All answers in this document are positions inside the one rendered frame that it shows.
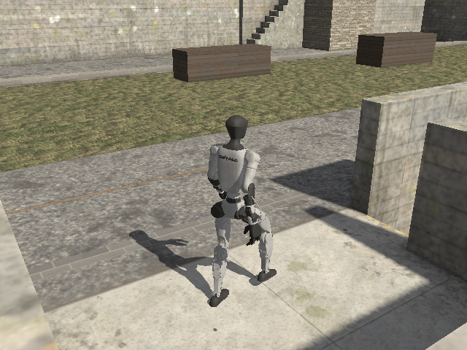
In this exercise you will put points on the left robot upper arm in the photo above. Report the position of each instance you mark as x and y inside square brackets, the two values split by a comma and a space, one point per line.
[212, 172]

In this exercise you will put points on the right robot upper arm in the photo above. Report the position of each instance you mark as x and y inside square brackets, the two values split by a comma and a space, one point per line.
[253, 159]

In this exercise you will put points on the robot right forearm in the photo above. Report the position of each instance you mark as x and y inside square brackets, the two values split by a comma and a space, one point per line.
[250, 205]

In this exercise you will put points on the left robot thigh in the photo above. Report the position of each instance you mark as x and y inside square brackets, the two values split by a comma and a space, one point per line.
[223, 228]

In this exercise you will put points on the robot right hand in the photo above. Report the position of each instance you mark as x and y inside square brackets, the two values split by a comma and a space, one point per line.
[255, 233]

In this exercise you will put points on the right robot shin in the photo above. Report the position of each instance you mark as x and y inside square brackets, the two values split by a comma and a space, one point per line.
[265, 250]

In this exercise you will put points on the robot left forearm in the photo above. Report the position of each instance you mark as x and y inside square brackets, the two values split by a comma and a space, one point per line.
[216, 185]

